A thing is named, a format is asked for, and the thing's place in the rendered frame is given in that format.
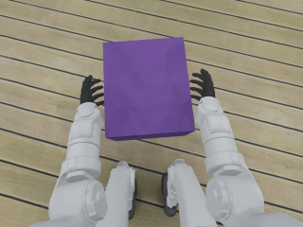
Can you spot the robot right hand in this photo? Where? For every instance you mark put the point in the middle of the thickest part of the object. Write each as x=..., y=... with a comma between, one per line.
x=207, y=85

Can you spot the carton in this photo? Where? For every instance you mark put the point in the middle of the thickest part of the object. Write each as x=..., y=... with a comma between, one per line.
x=146, y=89

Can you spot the robot left hand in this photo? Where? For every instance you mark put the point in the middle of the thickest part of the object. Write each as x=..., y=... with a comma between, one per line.
x=86, y=91

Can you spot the robot left forearm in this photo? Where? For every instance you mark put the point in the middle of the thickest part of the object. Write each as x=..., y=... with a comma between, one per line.
x=82, y=156

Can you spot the robot right upper arm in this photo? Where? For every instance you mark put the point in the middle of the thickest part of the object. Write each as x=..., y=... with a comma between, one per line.
x=237, y=201

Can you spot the right robot shin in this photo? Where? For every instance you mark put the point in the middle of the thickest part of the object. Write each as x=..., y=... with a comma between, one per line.
x=172, y=199

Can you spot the robot left thigh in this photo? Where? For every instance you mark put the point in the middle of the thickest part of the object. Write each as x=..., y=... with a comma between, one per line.
x=117, y=192

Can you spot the robot left upper arm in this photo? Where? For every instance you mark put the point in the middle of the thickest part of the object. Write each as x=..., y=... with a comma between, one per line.
x=78, y=204

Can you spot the robot right forearm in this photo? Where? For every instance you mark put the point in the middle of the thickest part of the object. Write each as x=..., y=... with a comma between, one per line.
x=221, y=152

